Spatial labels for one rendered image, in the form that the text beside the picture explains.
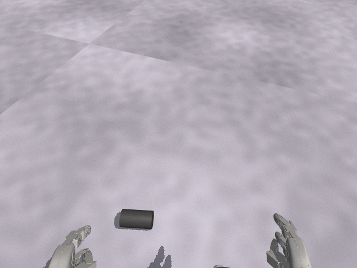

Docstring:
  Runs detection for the can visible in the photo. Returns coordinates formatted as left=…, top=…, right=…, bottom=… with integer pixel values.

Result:
left=119, top=209, right=154, bottom=229

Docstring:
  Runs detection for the right robot hand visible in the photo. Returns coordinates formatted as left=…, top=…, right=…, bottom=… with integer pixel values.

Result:
left=266, top=213, right=312, bottom=268

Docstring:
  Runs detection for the left robot hand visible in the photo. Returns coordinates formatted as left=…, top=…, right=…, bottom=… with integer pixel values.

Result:
left=47, top=226, right=97, bottom=268

